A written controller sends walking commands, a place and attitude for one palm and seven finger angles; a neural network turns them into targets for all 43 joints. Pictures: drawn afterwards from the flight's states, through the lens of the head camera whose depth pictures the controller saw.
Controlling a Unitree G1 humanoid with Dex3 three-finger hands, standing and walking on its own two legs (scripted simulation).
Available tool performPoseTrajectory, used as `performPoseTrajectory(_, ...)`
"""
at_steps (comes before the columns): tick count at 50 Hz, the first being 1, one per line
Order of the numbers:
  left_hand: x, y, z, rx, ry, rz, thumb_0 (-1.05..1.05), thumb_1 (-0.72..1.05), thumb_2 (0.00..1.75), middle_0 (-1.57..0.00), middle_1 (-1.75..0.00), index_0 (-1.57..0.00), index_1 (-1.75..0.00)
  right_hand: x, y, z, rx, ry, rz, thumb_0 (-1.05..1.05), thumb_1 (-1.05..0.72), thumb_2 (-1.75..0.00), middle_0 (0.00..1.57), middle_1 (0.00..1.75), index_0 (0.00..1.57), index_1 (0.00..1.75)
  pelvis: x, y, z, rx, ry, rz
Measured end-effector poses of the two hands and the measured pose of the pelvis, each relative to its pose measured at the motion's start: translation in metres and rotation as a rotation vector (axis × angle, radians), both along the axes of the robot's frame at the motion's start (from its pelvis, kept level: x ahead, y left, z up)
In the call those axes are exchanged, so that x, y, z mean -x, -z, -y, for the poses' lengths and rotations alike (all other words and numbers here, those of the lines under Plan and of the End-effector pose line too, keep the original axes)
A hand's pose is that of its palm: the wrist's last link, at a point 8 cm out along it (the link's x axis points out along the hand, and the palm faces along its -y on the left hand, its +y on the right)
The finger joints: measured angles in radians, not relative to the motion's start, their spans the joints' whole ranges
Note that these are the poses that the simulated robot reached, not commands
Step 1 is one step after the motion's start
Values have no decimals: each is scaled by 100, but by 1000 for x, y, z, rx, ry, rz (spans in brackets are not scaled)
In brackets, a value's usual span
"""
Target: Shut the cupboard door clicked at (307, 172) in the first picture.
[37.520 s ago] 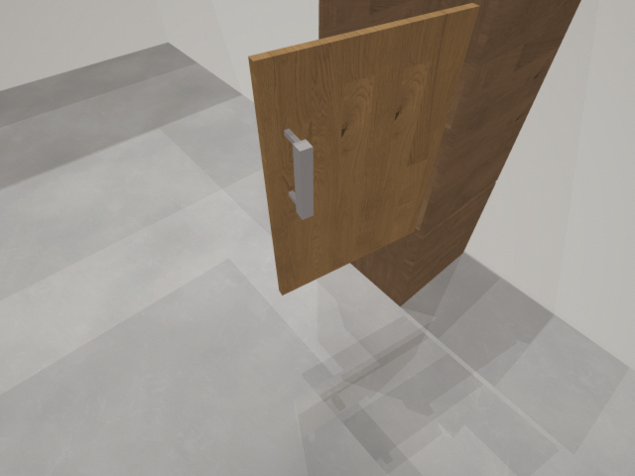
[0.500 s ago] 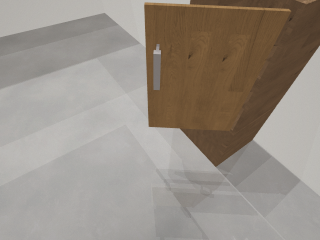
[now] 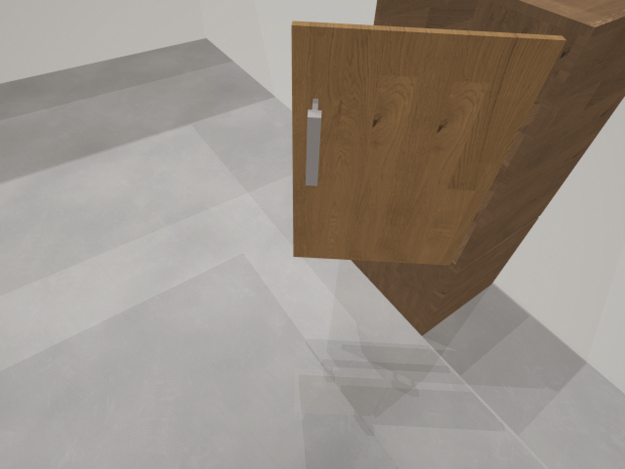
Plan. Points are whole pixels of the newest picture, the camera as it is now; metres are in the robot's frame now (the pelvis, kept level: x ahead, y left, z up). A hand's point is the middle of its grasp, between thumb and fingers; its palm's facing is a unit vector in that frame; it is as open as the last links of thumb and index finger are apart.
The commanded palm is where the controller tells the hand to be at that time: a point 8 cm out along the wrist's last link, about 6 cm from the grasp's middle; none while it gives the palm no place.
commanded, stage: shuffle to correct the standing spot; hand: left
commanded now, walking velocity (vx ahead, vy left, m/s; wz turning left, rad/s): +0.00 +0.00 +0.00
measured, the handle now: (313, 143) +0.66 +0.05 +0.05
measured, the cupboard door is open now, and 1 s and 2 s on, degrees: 53 53 53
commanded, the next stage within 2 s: come to a stop and stand still in 0.92 s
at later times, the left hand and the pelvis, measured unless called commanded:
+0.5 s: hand out of the picture +0.01 +0.12 -0.19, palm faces +0.13 -0.98 -0.12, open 7.4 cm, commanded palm none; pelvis +0.08 -0.03 -0.01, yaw +3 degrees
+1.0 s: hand (269, 359) +0.33 +0.10 -0.18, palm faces -0.01 -0.97 -0.25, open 7.3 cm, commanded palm none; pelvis +0.22 -0.11 -0.02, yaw +1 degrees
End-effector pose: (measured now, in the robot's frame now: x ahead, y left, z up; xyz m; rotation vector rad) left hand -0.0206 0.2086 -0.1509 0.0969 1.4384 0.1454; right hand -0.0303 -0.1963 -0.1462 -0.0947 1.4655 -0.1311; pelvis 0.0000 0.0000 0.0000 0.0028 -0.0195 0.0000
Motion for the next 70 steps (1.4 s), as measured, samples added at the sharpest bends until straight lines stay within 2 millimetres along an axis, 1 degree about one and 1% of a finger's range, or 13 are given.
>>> performPoseTrajectory(9, -1, 5, 7, 18, -7, -24, 0, 91, 90, -20, -30, -20, -30, 3, 2, -1, -2, 29, -22, 1, -91, -90, 20, 30, 20, 30, -14, 4, 4, -2, 4, -3)
performPoseTrajectory(17, -27, 9, 19, -6, -39, -17, 0, 91, 90, -20, -30, -20, -30, -11, 10, 25, 8, 42, -77, 1, -91, -90, 21, 30, 20, 30, -48, 14, 27, 15, -20, -27)
performPoseTrajectory(20, -29, 10, 26, -7, -85, -5, 0, 91, 90, -20, -30, -20, -30, -39, 6, 39, 30, -4, -86, 1, -91, -90, 21, 30, 20, 30, -59, 13, 30, 19, -47, -33)
performPoseTrajectory(28, -28, 26, 38, 81, -78, -156, 0, 91, 90, -20, -30, -20, -30, -167, -1, 59, 140, -61, 185, 2, -93, -90, 20, 30, 20, 30, -99, 23, 20, 33, -26, -36)
performPoseTrajectory(30, -45, 29, 37, 91, -42, -173, 0, 91, 90, -20, -30, -20, -30, -182, -6, 60, 154, -50, 221, 1, -93, -90, 20, 30, 20, 30, -110, 22, 21, 21, -6, -33)
performPoseTrajectory(33, -90, 24, 32, 81, -20, -114, 1, 91, 90, -20, -30, -20, -30, -190, -15, 61, 153, -49, 203, 1, -93, -90, 20, 30, 20, 30, -125, 12, 26, 21, -4, -39)
performPoseTrajectory(41, -227, 1, 24, -13, 41, 91, 2, 94, 90, -20, -30, -20, -30, -174, -18, 75, 99, -3, 23, 1, -92, -90, 21, 30, 21, 30, -167, -2, 54, 38, -2, -47)
performPoseTrajectory(47, -319, 0, 46, -88, 116, 215, 1, 93, 90, -19, -30, -20, -30, -167, 8, 112, 52, 64, -108, 1, -91, -90, 21, 30, 21, 30, -207, 19, 95, 1, -18, -40)
performPoseTrajectory(50, -340, -1, 63, -105, 103, 255, 1, 92, 90, -19, -30, -20, -30, -182, 17, 137, 67, 61, -143, 1, -91, -90, 21, 30, 21, 30, -218, 23, 107, 19, -26, -26)
performPoseTrajectory(54, -347, 0, 90, -77, 85, 243, 0, 91, 90, -19, -30, -20, -30, -229, 8, 163, 112, 31, -64, 1, -91, -90, 21, 30, 20, 30, -230, 16, 118, 27, -35, -25)
performPoseTrajectory(58, -344, 9, 113, -20, 56, 233, 0, 91, 90, -20, -30, -20, -30, -281, -2, 173, 141, -10, 65, 1, -91, -90, 20, 30, 20, 30, -240, 14, 124, 38, -39, -27)
performPoseTrajectory(64, -336, 13, 113, -8, -22, 220, -2, 95, 90, -20, -30, -20, -30, -335, -10, 160, 126, -69, 178, 1, -92, -90, 20, 30, 20, 30, -252, 11, 129, 22, -39, -6)
performPoseTrajectory(70, -306, 2, 109, -70, -35, 139, -1, 93, 90, -20, -30, -20, -30, -375, -3, 161, 73, -109, 253, 1, -93, -90, 20, 30, 20, 30, -254, 10, 138, -7, -32, -12)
